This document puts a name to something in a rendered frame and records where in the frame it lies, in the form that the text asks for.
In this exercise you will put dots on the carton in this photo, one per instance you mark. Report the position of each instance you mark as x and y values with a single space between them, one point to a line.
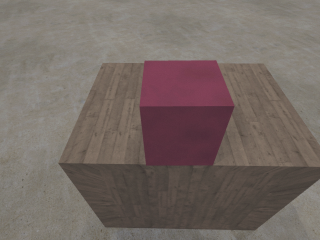
185 107

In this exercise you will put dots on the pedestal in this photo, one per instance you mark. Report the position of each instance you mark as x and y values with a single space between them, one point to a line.
266 159

